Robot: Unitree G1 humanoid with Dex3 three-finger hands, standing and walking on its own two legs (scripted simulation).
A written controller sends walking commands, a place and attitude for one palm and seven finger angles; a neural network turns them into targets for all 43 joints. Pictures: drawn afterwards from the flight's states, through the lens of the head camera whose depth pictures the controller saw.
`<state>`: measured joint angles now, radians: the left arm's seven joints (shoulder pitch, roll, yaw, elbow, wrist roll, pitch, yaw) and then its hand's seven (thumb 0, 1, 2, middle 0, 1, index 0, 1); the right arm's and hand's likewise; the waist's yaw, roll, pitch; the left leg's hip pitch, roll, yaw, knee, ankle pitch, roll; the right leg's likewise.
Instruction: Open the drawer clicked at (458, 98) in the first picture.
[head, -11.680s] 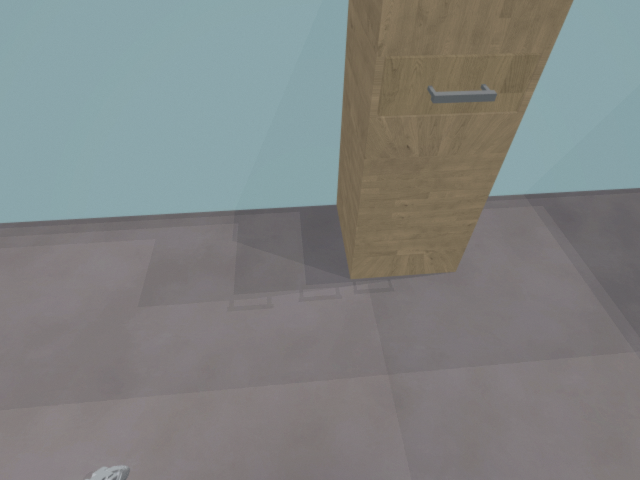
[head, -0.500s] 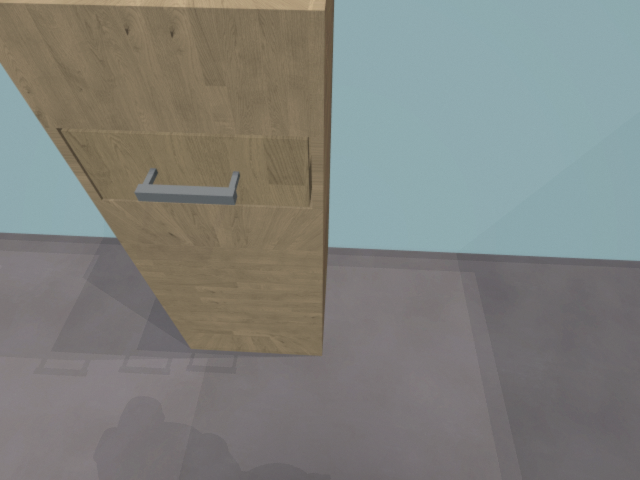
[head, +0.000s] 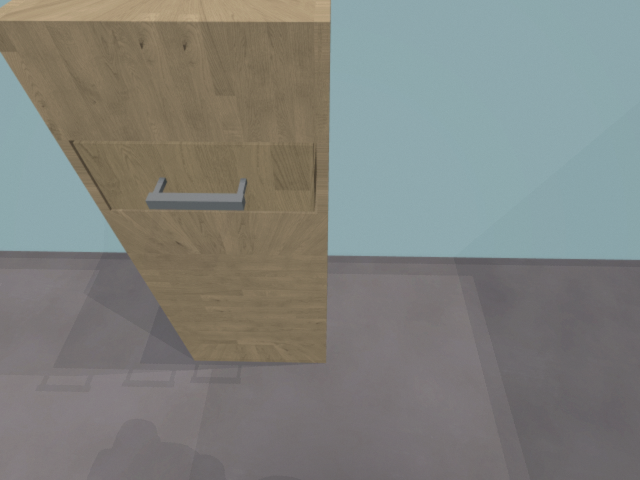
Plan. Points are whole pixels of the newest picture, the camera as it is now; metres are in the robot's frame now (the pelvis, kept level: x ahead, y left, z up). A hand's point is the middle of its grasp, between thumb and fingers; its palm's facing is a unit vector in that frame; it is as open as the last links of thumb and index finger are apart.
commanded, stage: raise the hand with hooked fingers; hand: left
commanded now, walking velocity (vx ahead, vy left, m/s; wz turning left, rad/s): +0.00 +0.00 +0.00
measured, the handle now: (199, 192) +0.54 +0.25 +0.02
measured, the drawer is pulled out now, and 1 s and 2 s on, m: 0.00 0.00 0.00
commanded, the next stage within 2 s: move the hooked fingers above the handle in 1.86 s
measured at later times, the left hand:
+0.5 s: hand out of the picture +0.12 +0.21 -0.05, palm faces -0.08 -0.14 -0.99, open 9.2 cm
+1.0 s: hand (154, 345) +0.25 +0.21 +0.06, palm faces +0.14 -0.07 -0.99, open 12.2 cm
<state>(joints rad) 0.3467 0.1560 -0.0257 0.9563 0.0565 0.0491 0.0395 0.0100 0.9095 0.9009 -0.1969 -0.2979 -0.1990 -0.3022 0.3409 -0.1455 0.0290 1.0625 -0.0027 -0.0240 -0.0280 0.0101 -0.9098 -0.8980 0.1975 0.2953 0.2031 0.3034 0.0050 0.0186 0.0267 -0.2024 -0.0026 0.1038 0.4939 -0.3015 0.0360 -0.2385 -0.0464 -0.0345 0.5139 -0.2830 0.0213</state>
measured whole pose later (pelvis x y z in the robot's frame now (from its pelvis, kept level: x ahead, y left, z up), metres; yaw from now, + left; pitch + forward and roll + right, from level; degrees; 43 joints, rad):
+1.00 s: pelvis +0.00 -0.02 -0.02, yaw -2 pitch +6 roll +1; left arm 0.31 0.45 0.04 -0.17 0.97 -0.06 0.31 0.00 -0.12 0.47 -0.29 -0.95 -0.30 -0.96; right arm 0.19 -0.30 -0.06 0.63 -0.05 0.06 -0.03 0.02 -0.90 -0.90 0.20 0.30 0.20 0.30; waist 0.07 0.06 -0.05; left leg -0.38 0.00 0.00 0.66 -0.38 -0.01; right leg -0.43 0.00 -0.01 0.69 -0.36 -0.02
